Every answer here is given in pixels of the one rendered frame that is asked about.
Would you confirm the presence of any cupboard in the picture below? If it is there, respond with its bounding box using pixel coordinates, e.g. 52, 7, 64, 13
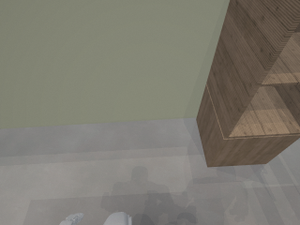
196, 0, 300, 168

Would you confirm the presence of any left robot thigh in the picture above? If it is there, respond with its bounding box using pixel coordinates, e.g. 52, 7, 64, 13
103, 212, 132, 225

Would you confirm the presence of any robot left hand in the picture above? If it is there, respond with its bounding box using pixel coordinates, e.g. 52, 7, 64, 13
59, 213, 84, 225

